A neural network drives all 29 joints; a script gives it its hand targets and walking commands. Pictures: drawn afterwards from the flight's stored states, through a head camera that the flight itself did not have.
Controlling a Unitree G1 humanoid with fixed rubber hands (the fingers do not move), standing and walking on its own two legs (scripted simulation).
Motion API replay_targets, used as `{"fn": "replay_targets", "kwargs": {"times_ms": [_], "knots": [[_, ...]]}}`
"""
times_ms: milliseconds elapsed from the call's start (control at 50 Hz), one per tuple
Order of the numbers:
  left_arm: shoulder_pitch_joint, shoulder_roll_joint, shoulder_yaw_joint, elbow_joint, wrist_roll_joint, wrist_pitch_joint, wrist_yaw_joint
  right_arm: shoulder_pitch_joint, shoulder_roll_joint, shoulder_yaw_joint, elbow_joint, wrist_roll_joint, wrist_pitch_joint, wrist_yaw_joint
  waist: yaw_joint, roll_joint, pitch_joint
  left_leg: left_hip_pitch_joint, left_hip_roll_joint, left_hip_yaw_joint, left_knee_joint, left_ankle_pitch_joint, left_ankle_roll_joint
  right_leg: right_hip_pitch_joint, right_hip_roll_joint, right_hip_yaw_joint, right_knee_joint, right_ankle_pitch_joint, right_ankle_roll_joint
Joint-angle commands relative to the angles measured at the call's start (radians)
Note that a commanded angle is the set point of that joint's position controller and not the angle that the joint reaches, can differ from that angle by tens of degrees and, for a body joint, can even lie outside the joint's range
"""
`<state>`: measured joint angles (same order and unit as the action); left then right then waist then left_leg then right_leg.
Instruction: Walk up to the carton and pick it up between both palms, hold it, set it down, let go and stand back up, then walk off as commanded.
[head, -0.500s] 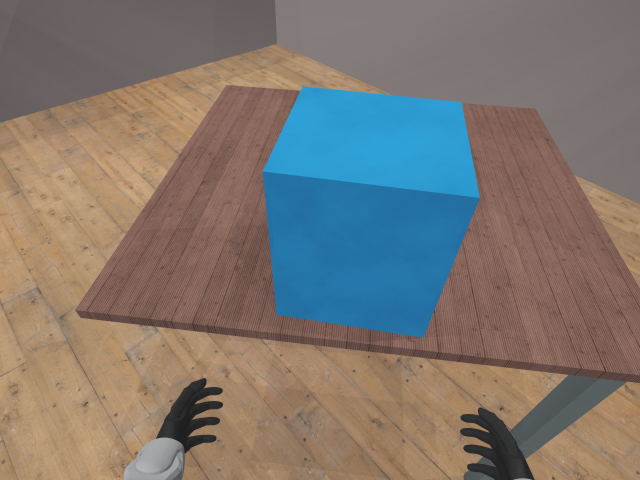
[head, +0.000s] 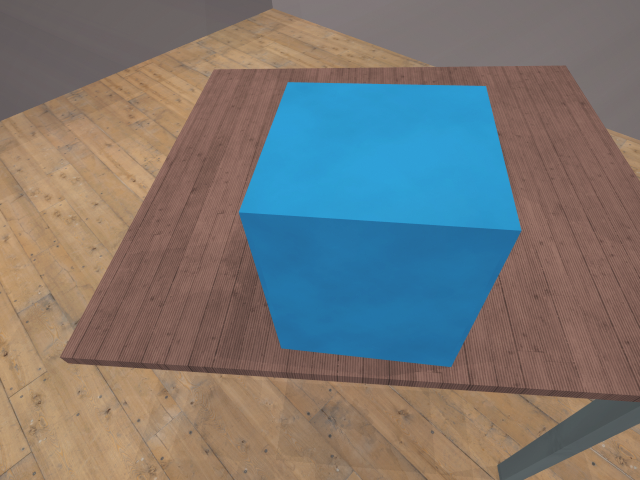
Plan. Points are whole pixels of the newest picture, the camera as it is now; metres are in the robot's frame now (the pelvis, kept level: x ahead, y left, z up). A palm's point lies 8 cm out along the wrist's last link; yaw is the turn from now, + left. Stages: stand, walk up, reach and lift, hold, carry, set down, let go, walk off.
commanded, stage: stand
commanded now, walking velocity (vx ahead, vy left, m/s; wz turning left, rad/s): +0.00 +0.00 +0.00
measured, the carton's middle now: (373, 230) +0.39 -0.04 +0.13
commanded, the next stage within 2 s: walk off in 1.00 s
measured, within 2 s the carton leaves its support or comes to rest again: neither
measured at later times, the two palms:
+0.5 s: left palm out of the picture +0.16 +0.28 -0.10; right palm out of the picture +0.14 -0.30 -0.11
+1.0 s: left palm out of the picture +0.10 +0.27 -0.10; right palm out of the picture +0.08 -0.31 -0.11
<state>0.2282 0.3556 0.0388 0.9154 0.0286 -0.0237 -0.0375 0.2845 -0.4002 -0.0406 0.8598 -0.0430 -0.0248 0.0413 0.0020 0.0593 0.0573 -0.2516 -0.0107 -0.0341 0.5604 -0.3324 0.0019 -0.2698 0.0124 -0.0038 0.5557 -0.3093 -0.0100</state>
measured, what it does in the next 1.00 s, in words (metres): stands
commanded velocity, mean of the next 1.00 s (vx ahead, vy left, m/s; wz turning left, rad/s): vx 0.00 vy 0.00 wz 0.00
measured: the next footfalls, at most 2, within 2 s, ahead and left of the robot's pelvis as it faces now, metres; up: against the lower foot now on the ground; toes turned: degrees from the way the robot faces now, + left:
right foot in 1.82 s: -0.21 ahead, -0.13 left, +0.00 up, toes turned -1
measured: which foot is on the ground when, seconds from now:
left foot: down 0.00-1.00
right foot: down 0.00-1.00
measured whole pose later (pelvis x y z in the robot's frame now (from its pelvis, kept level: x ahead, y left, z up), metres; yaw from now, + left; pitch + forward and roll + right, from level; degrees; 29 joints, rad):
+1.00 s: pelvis +0.01 -0.02 +0.01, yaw +0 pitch -2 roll +0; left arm 0.09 0.32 0.03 1.09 0.02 -0.03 0.00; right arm 0.15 -0.34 -0.02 1.05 -0.02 -0.01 0.00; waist -0.01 0.03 0.06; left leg -0.07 0.04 -0.02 0.35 -0.24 -0.03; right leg -0.08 0.04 -0.01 0.34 -0.22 -0.04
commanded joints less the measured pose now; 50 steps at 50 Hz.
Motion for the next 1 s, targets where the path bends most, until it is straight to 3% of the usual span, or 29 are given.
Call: {"fn": "replay_targets", "kwargs": {"times_ms": [0, 20, 40, 100, 120, 140, 180, 200, 240, 340, 380, 400, 460, 500, 600, 620, 660, 700, 740, 760, 780, 800, 820, 840, 860, 880, 940, 960, 980], "knots": [[-0.070, 0.214, 0.034, -0.043, -0.014, -0.035, 0.017, -0.044, -0.198, -0.030, -0.053, 0.018, -0.036, -0.022, -0.005, -0.058, -0.166, 0.085, 0.114, -0.111, -0.089, 0.504, 0.056, 0.169, -0.121, 0.118, -0.093, 0.477, -0.055], [-0.068, 0.221, 0.037, -0.037, -0.011, -0.039, 0.026, -0.026, -0.189, -0.033, -0.045, 0.023, -0.030, -0.031, -0.012, -0.096, -0.202, 0.122, 0.103, -0.089, -0.071, 0.603, 0.049, 0.190, -0.125, 0.112, -0.078, 0.582, -0.052], [-0.055, 0.215, 0.029, -0.022, -0.015, -0.034, 0.029, -0.040, -0.187, -0.025, -0.041, 0.024, -0.032, -0.034, -0.011, -0.037, -0.195, 0.135, 0.109, -0.081, -0.059, 0.614, 0.049, 0.190, -0.119, 0.104, -0.081, 0.640, -0.053], [-0.098, 0.212, 0.028, -0.013, -0.017, -0.027, 0.032, -0.066, -0.178, -0.018, -0.017, 0.029, -0.015, -0.041, -0.010, -0.074, -0.205, 0.154, 0.117, -0.076, -0.067, 0.672, 0.051, 0.216, -0.110, 0.077, -0.081, 0.653, -0.030], [-0.092, 0.217, 0.029, 0.005, -0.015, -0.027, 0.037, -0.074, -0.198, -0.021, -0.007, 0.024, -0.014, -0.041, -0.003, -0.036, -0.187, 0.165, 0.118, -0.060, -0.078, 0.703, 0.048, 0.208, -0.116, 0.087, -0.081, 0.676, -0.036], [-0.097, 0.219, 0.035, 0.013, -0.018, -0.021, 0.038, -0.080, -0.189, -0.017, -0.010, 0.029, -0.015, -0.043, -0.012, -0.067, -0.181, 0.165, 0.117, -0.062, -0.080, 0.709, 0.045, 0.204, -0.113, 0.088, -0.093, 0.674, -0.032], [-0.122, 0.210, 0.036, 0.010, -0.022, -0.021, 0.045, -0.096, -0.181, -0.018, 0.002, 0.036, -0.014, -0.048, -0.004, -0.022, -0.185, 0.169, 0.122, -0.059, -0.090, 0.686, 0.040, 0.213, -0.112, 0.085, -0.097, 0.665, -0.038], [-0.157, 0.189, 0.030, 0.021, -0.019, -0.018, 0.044, -0.118, -0.156, -0.010, 0.007, 0.024, -0.016, -0.049, -0.016, -0.044, -0.159, 0.162, 0.127, -0.064, -0.094, 0.703, 0.044, 0.205, -0.104, 0.070, -0.102, 0.637, -0.028], [-0.133, 0.194, 0.034, 0.035, -0.018, -0.013, 0.044, -0.129, -0.184, -0.022, 0.010, 0.026, -0.021, -0.050, -0.011, -0.014, -0.206, 0.200, 0.130, -0.061, -0.106, 0.725, 0.041, 0.238, -0.113, 0.076, -0.100, 0.662, -0.036], [-0.171, 0.186, 0.044, 0.050, -0.010, -0.018, 0.046, -0.148, -0.156, -0.017, 0.033, 0.030, -0.021, -0.054, -0.006, -0.034, -0.230, 0.216, 0.126, -0.040, -0.102, 0.753, 0.042, 0.273, -0.123, 0.072, -0.114, 0.716, -0.036], [-0.191, 0.191, 0.054, 0.041, -0.010, -0.013, 0.048, -0.172, -0.143, -0.016, 0.039, 0.027, -0.020, -0.056, -0.005, -0.097, -0.231, 0.175, 0.122, -0.036, -0.099, 0.748, 0.041, 0.299, -0.113, 0.060, -0.101, 0.730, -0.035], [-0.179, 0.186, 0.048, 0.058, -0.008, -0.007, 0.049, -0.160, -0.163, -0.022, 0.044, 0.023, -0.019, -0.056, -0.008, -0.061, -0.220, 0.207, 0.124, -0.033, -0.098, 0.766, 0.049, 0.281, -0.117, 0.074, -0.105, 0.768, -0.037], [-0.206, 0.191, 0.055, 0.050, -0.010, -0.006, 0.051, -0.169, -0.148, -0.021, 0.062, 0.021, -0.025, -0.056, -0.009, -0.020, -0.220, 0.207, 0.119, -0.030, -0.133, 0.700, 0.029, 0.276, -0.116, 0.076, -0.124, 0.674, -0.043], [-0.194, 0.200, 0.052, 0.063, -0.009, -0.009, 0.049, -0.166, -0.160, -0.029, 0.071, 0.019, -0.016, -0.061, -0.010, -0.056, -0.151, 0.190, 0.129, -0.037, -0.150, 0.637, 0.034, 0.237, -0.108, 0.067, -0.151, 0.592, -0.030], [-0.167, 0.196, 0.050, 0.087, -0.013, -0.007, 0.052, -0.145, -0.147, -0.024, 0.095, 0.026, -0.016, -0.059, 0.006, -0.065, -0.173, 0.192, 0.120, -0.035, -0.148, 0.635, 0.042, 0.292, -0.130, 0.087, -0.174, 0.659, -0.030], [-0.180, 0.216, 0.050, 0.082, -0.016, -0.014, 0.049, -0.161, -0.159, -0.027, 0.100, 0.024, -0.010, -0.063, 0.004, -0.094, -0.206, 0.214, 0.124, -0.032, -0.160, 0.616, 0.038, 0.284, -0.119, 0.079, -0.158, 0.619, -0.032], [-0.173, 0.196, 0.048, 0.085, -0.011, -0.012, 0.051, -0.150, -0.155, -0.022, 0.113, 0.030, -0.014, -0.058, 0.005, -0.029, -0.162, 0.197, 0.121, -0.037, -0.178, 0.554, 0.028, 0.270, -0.130, 0.091, -0.188, 0.598, -0.036], [-0.193, 0.174, 0.039, 0.083, -0.008, -0.009, 0.052, -0.174, -0.140, -0.020, 0.101, 0.030, -0.011, -0.058, 0.003, -0.113, -0.136, 0.179, 0.131, -0.040, -0.193, 0.479, 0.028, 0.250, -0.122, 0.084, -0.207, 0.517, -0.023], [-0.196, 0.212, 0.041, 0.081, -0.014, -0.013, 0.051, -0.145, -0.137, -0.021, 0.114, 0.025, -0.006, -0.055, -0.006, -0.073, -0.135, 0.181, 0.111, -0.034, -0.210, 0.425, 0.020, 0.245, -0.129, 0.105, -0.230, 0.498, -0.029], [-0.191, 0.198, 0.041, 0.099, -0.012, -0.010, 0.050, -0.135, -0.134, -0.014, 0.124, 0.023, -0.012, -0.054, -0.010, -0.100, -0.134, 0.178, 0.117, -0.033, -0.197, 0.429, 0.020, 0.256, -0.129, 0.099, -0.229, 0.510, -0.026], [-0.183, 0.181, 0.033, 0.104, -0.016, -0.014, 0.048, -0.164, -0.149, -0.023, 0.121, 0.015, -0.013, -0.051, 0.000, -0.064, -0.124, 0.182, 0.127, -0.047, -0.218, 0.408, 0.033, 0.242, -0.133, 0.105, -0.235, 0.471, -0.031], [-0.193, 0.200, 0.037, 0.100, -0.018, -0.017, 0.050, -0.138, -0.124, -0.018, 0.123, 0.025, -0.011, -0.055, -0.009, -0.082, -0.131, 0.175, 0.131, -0.049, -0.217, 0.421, 0.033, 0.254, -0.133, 0.105, -0.232, 0.484, -0.031], [-0.181, 0.186, 0.034, 0.098, -0.014, -0.021, 0.050, -0.147, -0.143, -0.020, 0.127, 0.025, -0.006, -0.057, -0.007, -0.029, -0.097, 0.172, 0.127, -0.037, -0.217, 0.419, 0.026, 0.232, -0.136, 0.097, -0.247, 0.486, -0.032], [-0.205, 0.197, 0.031, 0.099, -0.011, -0.018, 0.052, -0.136, -0.137, -0.018, 0.132, 0.024, -0.009, -0.059, -0.015, -0.066, -0.076, 0.150, 0.129, -0.050, -0.240, 0.386, 0.027, 0.233, -0.135, 0.101, -0.244, 0.444, -0.028], [-0.179, 0.202, 0.038, 0.108, -0.012, -0.026, 0.051, -0.133, -0.149, -0.022, 0.131, 0.028, -0.005, -0.056, -0.002, -0.058, -0.063, 0.169, 0.134, -0.051, -0.250, 0.366, 0.031, 0.212, -0.132, 0.105, -0.256, 0.416, -0.026], [-0.182, 0.222, 0.039, 0.114, -0.011, -0.023, 0.050, -0.153, -0.127, -0.016, 0.127, 0.030, -0.001, -0.053, -0.018, -0.096, -0.089, 0.197, 0.129, -0.051, -0.245, 0.360, 0.026, 0.197, -0.112, 0.088, -0.267, 0.390, -0.015], [-0.179, 0.199, 0.033, 0.112, -0.018, -0.025, 0.049, -0.133, -0.140, -0.022, 0.132, 0.026, -0.004, -0.056, -0.004, -0.034, -0.058, 0.150, 0.122, -0.047, -0.245, 0.262, 0.026, 0.194, -0.132, 0.130, -0.294, 0.329, -0.019], [-0.217, 0.203, 0.034, 0.105, -0.016, -0.028, 0.046, -0.136, -0.120, -0.017, 0.135, 0.025, -0.004, -0.055, -0.020, -0.038, -0.044, 0.147, 0.124, -0.045, -0.264, 0.250, 0.021, 0.177, -0.131, 0.127, -0.296, 0.291, -0.032], [-0.202, 0.194, 0.035, 0.105, -0.007, -0.026, 0.042, -0.136, -0.137, -0.016, 0.133, 0.021, -0.009, -0.057, -0.010, -0.075, -0.053, 0.148, 0.131, -0.044, -0.260, 0.248, 0.026, 0.192, -0.125, 0.120, -0.291, 0.283, -0.030]]}}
